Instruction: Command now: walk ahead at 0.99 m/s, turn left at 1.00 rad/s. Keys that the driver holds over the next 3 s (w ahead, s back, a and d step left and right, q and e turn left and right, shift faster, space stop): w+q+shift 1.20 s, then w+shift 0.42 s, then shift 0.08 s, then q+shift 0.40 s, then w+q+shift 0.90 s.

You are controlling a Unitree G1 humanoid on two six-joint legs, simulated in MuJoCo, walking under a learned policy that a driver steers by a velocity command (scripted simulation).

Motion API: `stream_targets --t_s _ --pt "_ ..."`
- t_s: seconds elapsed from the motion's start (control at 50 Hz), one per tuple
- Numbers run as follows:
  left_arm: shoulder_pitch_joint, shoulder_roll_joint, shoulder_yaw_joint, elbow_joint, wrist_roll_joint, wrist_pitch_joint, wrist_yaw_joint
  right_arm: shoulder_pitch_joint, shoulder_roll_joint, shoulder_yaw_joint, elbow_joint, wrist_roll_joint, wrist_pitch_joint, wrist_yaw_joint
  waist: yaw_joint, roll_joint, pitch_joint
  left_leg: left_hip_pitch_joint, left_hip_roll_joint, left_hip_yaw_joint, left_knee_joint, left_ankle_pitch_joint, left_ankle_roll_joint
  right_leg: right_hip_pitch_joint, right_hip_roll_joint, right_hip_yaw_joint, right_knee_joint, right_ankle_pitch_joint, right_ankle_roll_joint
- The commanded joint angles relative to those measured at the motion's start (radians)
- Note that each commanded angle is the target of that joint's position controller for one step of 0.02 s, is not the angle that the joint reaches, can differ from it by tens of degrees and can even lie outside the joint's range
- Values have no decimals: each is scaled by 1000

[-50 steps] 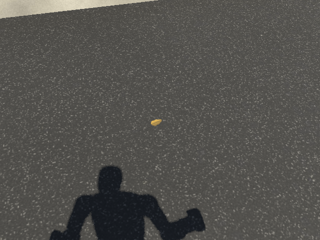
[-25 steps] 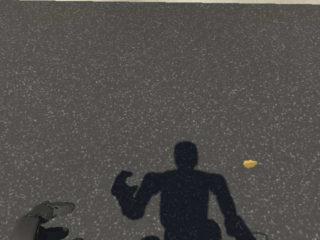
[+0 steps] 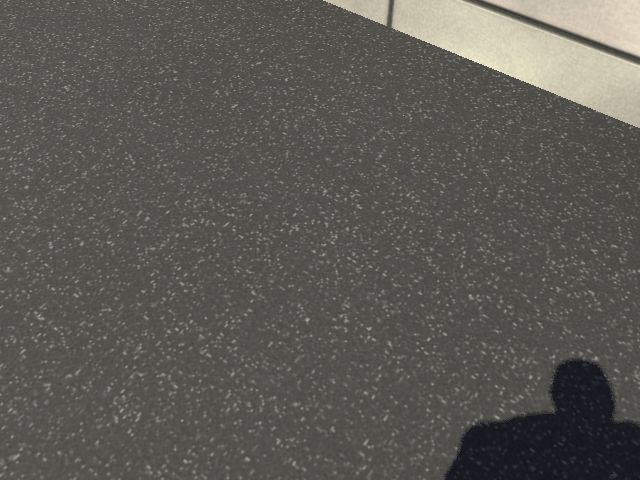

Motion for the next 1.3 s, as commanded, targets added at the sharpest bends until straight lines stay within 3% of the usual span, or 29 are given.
stream_targets --t_s 0.02,0.08,0.16,0.26,0.3,0.34,0.36,0.38,0.4,0.44,0.54,0.68,0.76,0.78,0.8,0.82,0.84,0.86,0.9,0.94,1.0,1.12,1.16,1.18,1.2,1.22,1.24,1.28,1.3 --pt "-113 154 15 -177 11 -50 11 185 -214 -77 -4 3 -28 -34 -54 -89 -119 563 314 -730 -526 -14 167 -605 -15 94 41 15 -6" --pt "-83 136 8 -163 42 8 6 148 -139 -43 -3 17 -70 -37 20 -93 -68 317 225 -576 -540 141 162 -474 -54 92 -138 -45 33" --pt "-338 88 -16 -262 17 13 -9 203 -140 -47 13 12 -90 -23 -49 -56 29 188 145 -507 -612 242 121 -438 -20 38 -487 254 46" --pt "-419 109 -16 -301 -3 0 -11 273 -167 -61 55 29 -89 -23 -108 9 -20 360 175 -523 -552 583 45 -303 69 33 -757 470 -13" --pt "-296 155 3 -270 -8 -4 4 242 -202 -68 55 28 -86 -30 -47 21 -106 395 160 -518 -400 840 -12 -76 129 36 -811 384 -31" --pt "85 255 53 -180 -18 -8 39 142 -248 -76 40 8 -94 -19 180 29 -283 275 120 -485 41 872 -58 333 93 55 -778 210 -50" --pt "283 314 77 -138 11 -13 60 122 -100 -39 12 0 -107 -19 225 -117 -392 101 45 -408 412 316 -64 550 -118 269 -785 -124 -76" --pt "170 371 84 -159 39 -17 49 260 5 -1 -46 57 -101 -24 60 -458 -524 -142 -34 -295 652 -223 -95 664 -399 872 -1036 -318 -170" --pt "27 275 84 -186 28 -9 38 214 -88 -1 -15 21 -84 -37 52 -294 -389 -241 75 -252 685 -99 -79 502 -355 920 -1102 -520 -193" --pt "-38 135 49 -160 23 -6 31 88 -118 -12 -11 -11 -60 -10 39 -41 -159 -220 165 -199 603 11 -89 228 -265 571 -1097 -271 -182" --pt "61 79 29 -16 -14 -52 1 -59 3 28 -117 -20 -10 45 -17 -63 -23 -288 257 -168 531 66 -92 70 -196 135 -1173 205 -108" --pt "112 154 37 43 -9 -74 11 -289 1 51 -201 -12 -14 82 -25 -33 72 -111 168 81 43 300 -42 73 -90 -258 -1239 880 -40" --pt "106 275 62 22 -9 -23 42 7 -90 12 -98 -7 -21 47 -203 -134 -130 268 35 105 -20 147 19 182 -158 -249 -766 1526 -34" --pt "47 280 63 -5 -6 -9 41 228 -140 -18 -28 -5 -24 28 -292 -132 -217 520 31 43 -77 116 58 68 -169 -221 -490 1464 -51" --pt "26 252 63 -10 4 0 26 311 -173 -51 20 7 -23 0 -294 -34 -228 728 73 -66 -167 77 91 -146 -74 -214 -135 761 -48" --pt "35 115 30 -63 25 -4 13 223 -255 -71 2 23 -11 -20 -162 184 -178 791 239 -361 -105 236 127 -455 75 -190 226 -136 -27" --pt "41 155 30 -184 -10 -24 14 233 -311 -80 -44 -12 4 -21 -134 169 -392 1019 386 -798 -322 66 314 -695 111 29 347 -149 -5" --pt "-49 186 24 -193 -5 -49 14 252 -265 -82 -37 -7 3 -30 -150 -8 -309 920 399 -869 -480 -50 269 -739 56 99 241 -59 -10" --pt "-88 175 15 -180 10 -50 17 178 -196 -66 -7 1 -25 -42 -50 -120 -79 593 324 -729 -537 62 214 -653 -3 100 47 -30 4" --pt "-36 164 11 -161 40 -8 14 130 -147 -42 -13 9 -57 -50 26 -127 -40 376 256 -601 -542 177 194 -525 -41 104 -83 -73 39" --pt "-197 115 -6 -237 29 13 -1 121 -145 -40 -10 7 -89 -38 13 -78 22 139 170 -517 -603 169 164 -415 -50 62 -370 46 61" --pt "-295 128 -7 -271 -13 3 -4 199 -178 -63 22 23 -91 -18 -63 12 -42 242 152 -504 -514 473 40 -135 56 44 -759 415 2" --pt "-116 203 25 -223 -13 -4 15 192 -225 -74 26 14 -84 -21 29 0 -165 330 140 -490 -241 726 -13 60 113 42 -783 251 -19" --pt "90 241 47 -177 -12 -7 32 137 -243 -76 18 8 -88 -16 162 -11 -256 242 108 -458 16 726 -43 287 91 39 -779 187 -28" --pt "307 316 74 -138 14 -12 54 96 -123 -44 -15 6 -102 -17 237 -126 -375 78 41 -385 382 357 -58 511 -104 233 -801 -130 -54" --pt "222 381 82 -148 41 -15 46 213 0 -4 -75 47 -104 -20 85 -478 -496 -158 -43 -279 627 -217 -89 613 -380 836 -1063 -360 -139" --pt "80 299 83 -171 28 -8 35 193 -66 2 -45 14 -90 -31 59 -342 -362 -272 61 -243 689 -113 -75 473 -354 931 -1126 -533 -180" --pt "1 156 51 -147 20 -7 22 84 -85 -2 -34 -22 -72 -6 40 -72 -141 -245 153 -205 599 4 -85 208 -250 599 -1101 -296 -182" --pt "27 142 44 -109 20 -15 19 32 -61 4 -55 -31 -67 9 33 -56 -100 -224 171 -219 551 -2 -86 131 -204 480 -1106 -176 -168"
Next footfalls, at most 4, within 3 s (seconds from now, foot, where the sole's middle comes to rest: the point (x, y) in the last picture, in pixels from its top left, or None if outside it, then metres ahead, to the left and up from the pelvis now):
0.36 right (389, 404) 0.59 -0.10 -0.73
0.80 left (221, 295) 0.84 0.29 -0.73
1.20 right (153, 173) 1.23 0.52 -0.73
1.62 left None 1.11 0.97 -0.73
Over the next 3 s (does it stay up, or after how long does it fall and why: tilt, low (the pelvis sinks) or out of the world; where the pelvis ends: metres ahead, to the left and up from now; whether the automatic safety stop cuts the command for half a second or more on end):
stays up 0.91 1.48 0.03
